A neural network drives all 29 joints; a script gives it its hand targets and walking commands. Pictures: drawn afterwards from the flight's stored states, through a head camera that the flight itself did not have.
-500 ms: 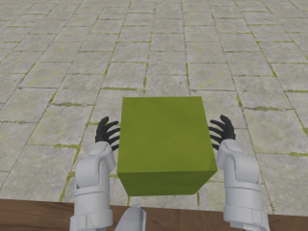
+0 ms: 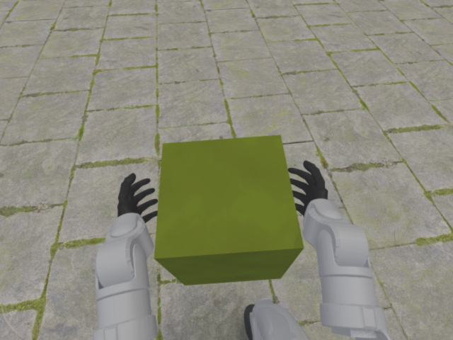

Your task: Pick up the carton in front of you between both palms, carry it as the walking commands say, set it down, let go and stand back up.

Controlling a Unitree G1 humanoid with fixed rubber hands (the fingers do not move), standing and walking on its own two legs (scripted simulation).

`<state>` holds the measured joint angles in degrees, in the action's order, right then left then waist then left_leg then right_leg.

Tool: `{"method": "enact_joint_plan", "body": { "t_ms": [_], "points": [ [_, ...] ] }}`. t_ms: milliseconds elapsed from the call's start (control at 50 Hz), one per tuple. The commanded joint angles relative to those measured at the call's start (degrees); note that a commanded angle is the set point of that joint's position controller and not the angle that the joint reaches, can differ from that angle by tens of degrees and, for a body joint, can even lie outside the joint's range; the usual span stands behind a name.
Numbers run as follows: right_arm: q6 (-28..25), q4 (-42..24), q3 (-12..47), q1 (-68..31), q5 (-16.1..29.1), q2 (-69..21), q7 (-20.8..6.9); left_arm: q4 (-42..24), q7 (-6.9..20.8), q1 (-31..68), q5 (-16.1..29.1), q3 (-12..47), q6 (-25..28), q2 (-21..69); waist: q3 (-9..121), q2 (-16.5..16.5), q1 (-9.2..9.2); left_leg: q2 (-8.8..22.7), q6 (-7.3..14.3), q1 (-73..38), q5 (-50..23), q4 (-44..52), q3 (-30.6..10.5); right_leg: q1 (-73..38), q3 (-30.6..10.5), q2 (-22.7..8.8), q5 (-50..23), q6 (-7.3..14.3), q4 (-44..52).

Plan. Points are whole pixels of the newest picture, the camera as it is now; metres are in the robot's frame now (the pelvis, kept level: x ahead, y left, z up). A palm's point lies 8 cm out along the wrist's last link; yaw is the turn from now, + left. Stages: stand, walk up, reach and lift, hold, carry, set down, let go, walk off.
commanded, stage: carry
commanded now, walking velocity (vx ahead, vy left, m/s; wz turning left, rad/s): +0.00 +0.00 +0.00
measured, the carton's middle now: (227, 218) +0.34 -0.03 -0.02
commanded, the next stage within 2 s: none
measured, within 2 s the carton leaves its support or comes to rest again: neither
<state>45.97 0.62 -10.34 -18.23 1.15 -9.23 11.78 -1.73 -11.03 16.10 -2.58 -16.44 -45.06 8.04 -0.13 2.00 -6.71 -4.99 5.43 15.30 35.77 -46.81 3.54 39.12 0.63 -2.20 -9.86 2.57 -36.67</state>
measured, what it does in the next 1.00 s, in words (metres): goes down: right foot 0.10 m lower, then left foot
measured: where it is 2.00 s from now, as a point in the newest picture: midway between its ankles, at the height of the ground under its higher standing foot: (217, 296)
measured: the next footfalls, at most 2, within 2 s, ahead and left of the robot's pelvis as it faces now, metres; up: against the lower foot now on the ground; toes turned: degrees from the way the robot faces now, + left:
right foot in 0.08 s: +0.27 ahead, -0.08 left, -0.10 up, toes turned -5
left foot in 0.38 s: +0.28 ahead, +0.11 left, -0.10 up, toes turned +2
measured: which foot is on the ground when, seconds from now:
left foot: down 0.00-0.10, up 0.12-0.36, down 0.38-1.00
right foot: up 0.00-0.06, down 0.08-1.00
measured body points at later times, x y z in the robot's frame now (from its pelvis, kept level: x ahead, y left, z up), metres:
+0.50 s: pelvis +0.23 +0.00 -0.07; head +0.27 +0.00 +0.38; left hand +0.56 +0.15 -0.01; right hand +0.56 -0.16 -0.01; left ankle +0.24 +0.11 -0.79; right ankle +0.23 -0.08 -0.79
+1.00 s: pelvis +0.24 +0.00 -0.06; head +0.21 +0.00 +0.39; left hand +0.57 +0.16 +0.04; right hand +0.56 -0.16 +0.03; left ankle +0.24 +0.10 -0.79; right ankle +0.23 -0.07 -0.79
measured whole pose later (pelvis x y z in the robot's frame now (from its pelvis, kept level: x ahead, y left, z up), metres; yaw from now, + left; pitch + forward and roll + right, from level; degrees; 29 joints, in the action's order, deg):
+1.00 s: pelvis +0.24 +0.00 -0.06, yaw -1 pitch +2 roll +0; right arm 54.0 3.9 -15.5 -23.0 -4.5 -8.4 11.7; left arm 4.1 -11.2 23.3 -4.0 -15.8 -54.2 8.0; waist 6.7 0.1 0.6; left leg -0.3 1.4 17.3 16.7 -32.4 3.1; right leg 16.4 5.3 1.3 17.6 3.5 -32.3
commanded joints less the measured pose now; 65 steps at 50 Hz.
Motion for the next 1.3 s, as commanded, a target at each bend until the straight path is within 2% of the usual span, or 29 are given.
{"method": "enact_joint_plan", "body": {
  "t_ms": [0,20,40,60,80,100,120,160,180,200,220,240,280,320,340,360,380,400,420,440,460,520,560,600,660,720,760,820,1280],
  "points": [
    [-2.3,-6.9,36.1,-27.9,10.0,-41.1,-2.0,-5.2,-0.3,30.1,7.1,34.6,1.9,38.1,17.9,-8.7,0.11,4.4,2.6,-7.2,-38.5,-1.7,-6.6,-14.8,7.3,5.9,-16.2,0.5,13.0],
    [-2.0,-6.5,36.0,-26.1,9.6,-39.8,-1.4,-5.2,-0.8,28.1,6.9,34.4,1.7,36.6,18.6,-8.8,1.76,3.9,1.6,-7.9,-37.8,-5.8,-4.8,-18.8,7.3,5.4,-20.6,0.9,17.3],
    [-1.7,-6.3,35.8,-24.6,9.0,-38.9,-0.8,-5.9,-1.1,26.3,6.4,33.9,1.2,34.8,19.8,-9.4,4.81,4.3,0.5,-6.2,-40.6,-12.3,-3.4,-27.3,7.5,3.5,-23.8,1.2,21.5],
    [-1.3,-6.1,35.0,-23.6,8.0,-37.7,-0.1,-6.6,-1.1,25.8,6.1,33.3,0.6,33.1,21.9,-7.9,8.63,4.5,-0.8,-1.9,-39.7,-20.5,-2.3,-37.9,7.0,0.5,-25.0,1.0,21.2],
    [-0.5,-6.2,33.2,-22.9,7.1,-35.6,0.2,-5.9,-1.3,25.7,6.0,32.6,-0.1,30.9,24.3,5.9,9.11,-0.1,-4.2,12.7,-2.6,-37.6,0.7,-52.5,-0.6,-8.9,-52.5,3.8,10.5],
    [0.6,-5.6,33.1,-21.4,7.2,-34.6,0.4,-4.4,-2.0,23.2,6.7,32.4,-0.6,28.5,32.3,11.4,9.11,0.2,-6.2,28.1,10.0,-44.4,-5.7,-70.3,-14.7,-22.0,-75.5,12.5,-3.1],
    [0.9,-6.6,32.1,-20.9,7.7,-33.4,0.9,-4.1,-2.4,20.9,8.0,34.0,-0.9,30.1,35.8,7.2,11.34,2.1,-6.9,31.1,7.8,-42.9,-7.7,-70.9,-18.4,-22.6,-68.2,15.0,-1.9],
    [1.0,-7.4,31.0,-22.4,7.7,-35.7,1.3,-6.3,-2.2,22.8,10.0,35.0,-1.2,34.2,36.7,0.3,10.41,6.3,-6.3,28.5,-0.1,-28.9,-7.9,-61.1,-18.1,-18.4,-40.3,14.4,2.9],
    [0.9,-8.5,30.0,-23.3,6.8,-36.4,1.0,-7.9,-1.7,25.9,11.4,37.1,-1.0,36.9,36.8,2.5,9.95,6.9,-5.5,25.7,-5.3,-26.6,-8.2,-56.5,-19.0,-17.8,-36.8,13.9,3.1],
    [0.6,-9.3,30.0,-24.6,6.4,-37.2,0.5,-8.8,-0.9,28.0,12.4,38.3,-0.7,39.0,36.7,2.3,8.82,6.9,-5.0,20.0,-7.2,-23.5,-7.4,-49.9,-17.5,-16.4,-35.1,12.8,4.0],
    [0.2,-9.7,30.4,-25.2,5.9,-38.4,0.0,-10.6,-0.1,29.6,13.1,39.7,-0.4,40.6,32.9,-1.1,8.96,6.7,-5.6,16.9,-9.5,-12.5,-6.1,-43.0,-13.0,-13.9,-26.6,12.2,8.5],
    [-0.3,-10.0,30.5,-26.1,5.7,-39.6,-0.4,-11.6,0.5,31.7,13.5,40.9,0.0,41.4,32.0,0.3,9.14,5.6,-5.8,12.1,-9.6,-4.6,-4.4,-39.0,-10.3,-12.2,-22.2,11.7,9.7],
    [-1.1,-10.5,31.4,-26.2,5.8,-40.0,-0.9,-11.6,1.2,32.0,13.2,41.8,0.5,41.8,31.1,5.0,8.4,3.2,-5.5,6.6,-13.8,3.6,-1.5,-36.4,-6.3,-10.4,-28.1,10.3,7.2],
    [-1.7,-10.5,32.2,-25.7,5.6,-39.7,-1.0,-10.7,1.6,30.7,13.1,42.4,0.8,41.9,33.7,5.9,7.7,2.7,-4.7,1.7,-24.3,12.3,0.1,-37.5,-2.3,-8.7,-29.9,8.1,2.6],
    [-1.8,-10.5,32.5,-25.2,5.4,-39.5,-1.1,-10.5,1.7,30.0,13.1,42.5,0.8,41.8,33.8,5.6,7.39,3.5,-3.8,-2.2,-31.5,17.2,-0.2,-35.9,-1.2,-7.5,-27.0,6.7,0.4],
    [-1.7,-10.7,32.7,-24.7,5.4,-39.1,-1.2,-10.0,1.6,28.9,12.7,42.2,0.7,41.2,33.2,5.3,7.17,7.1,-1.8,-6.3,-39.7,18.7,-4.4,-32.1,-1.2,-6.2,-18.4,4.9,-1.1],
    [-1.6,-10.9,32.8,-24.8,5.0,-38.0,-1.0,-9.5,1.6,27.5,12.0,41.9,0.2,40.7,35.7,-2.1,7.34,16.0,2.2,-13.9,-67.9,12.1,-12.0,-25.8,0.0,-3.5,-2.0,2.0,-3.7],
    [-1.4,-11.0,32.6,-24.9,4.6,-37.4,-0.8,-9.5,1.5,27.4,11.8,41.8,-0.3,40.4,35.2,-7.2,6.79,19.0,4.5,-15.2,-80.4,10.3,-13.5,-23.8,0.2,-1.1,12.6,0.5,-2.2],
    [-1.0,-10.5,32.5,-24.7,4.4,-37.3,-0.7,-9.8,1.5,28.4,11.8,41.5,-0.7,40.0,33.9,-9.5,6.72,19.4,4.4,-14.9,-80.0,11.2,-13.5,-23.5,0.1,-0.5,18.3,-0.1,-0.4],
    [-0.7,-10.5,32.2,-24.6,4.3,-36.9,-0.7,-9.7,1.3,29.4,11.6,41.1,-1.0,39.7,32.8,-8.5,6.72,18.3,3.2,-12.7,-77.2,11.1,-12.0,-25.4,-0.2,-1.0,15.4,0.1,0.4],
    [-0.2,-10.6,31.9,-24.7,4.3,-36.6,-0.6,-9.3,1.0,29.4,11.4,40.4,-1.4,39.0,31.7,-7.2,6.84,17.0,2.1,-10.3,-73.3,10.6,-10.6,-27.6,-0.9,-1.8,10.0,0.6,0.6],
    [1.7,-9.4,31.2,-24.9,4.2,-34.7,-0.5,-6.1,-0.1,27.1,9.0,37.3,-3.1,36.6,30.0,-2.7,7.51,12.8,-0.1,-4.1,-55.4,9.9,-7.3,-33.0,-2.7,-5.2,-9.7,2.5,0.4],
    [3.2,-7.5,30.4,-25.2,3.9,-34.3,-0.3,-3.8,-0.7,26.0,7.2,35.2,-4.4,35.3,28.4,-0.7,7.62,11.8,-0.8,-2.7,-49.1,10.6,-6.8,-33.4,-2.9,-6.2,-14.2,2.8,0.9],
    [4.6,-5.4,29.4,-26.1,3.3,-34.6,-0.2,-1.6,-0.8,26.5,6.0,33.7,-5.7,35.1,26.6,-0.5,7.51,12.2,-1.2,-3.2,-48.6,11.5,-7.0,-32.0,-2.6,-6.0,-11.2,2.2,1.7],
    [6.1,-2.1,28.1,-28.4,2.7,-36.2,-0.3,1.3,-0.6,29.2,5.1,32.4,-7.1,36.7,24.2,-1.9,7.41,13.5,-1.4,-3.5,-49.7,12.9,-7.8,-29.7,-2.2,-5.1,-1.2,1.3,3.0],
    [6.7,-1.2,27.6,-32.8,2.9,-39.1,-0.6,1.6,-0.1,34.7,5.9,32.6,-7.7,39.7,21.7,-2.9,7.25,13.4,-1.9,-2.7,-42.5,15.1,-8.0,-28.1,-2.7,-5.0,7.2,1.3,5.4],
    [6.7,-0.7,27.4,-35.2,2.8,-40.3,-0.5,1.7,-0.1,37.4,6.4,32.8,-7.8,41.1,20.3,-2.8,7.11,12.8,-2.1,-2.2,-37.5,16.4,-7.8,-27.3,-3.2,-5.1,9.7,1.4,7.0],
    [6.7,-0.2,27.1,-36.5,2.8,-41.0,-0.2,2.1,-0.1,39.1,6.8,33.0,-7.9,42.1,20.6,-2.5,7.01,12.5,-2.2,-2.7,-35.0,17.2,-7.5,-27.5,-3.6,-5.4,10.7,1.4,7.9],
    [9.4,-1.2,27.5,-39.0,3.0,-42.3,-0.9,0.9,0.4,40.8,6.5,32.8,-10.3,42.9,21.8,-1.8,6.96,12.0,-2.5,-2.6,-30.3,19.0,-6.8,-28.1,-3.8,-5.9,14.7,1.5,10.5]
  ]
}}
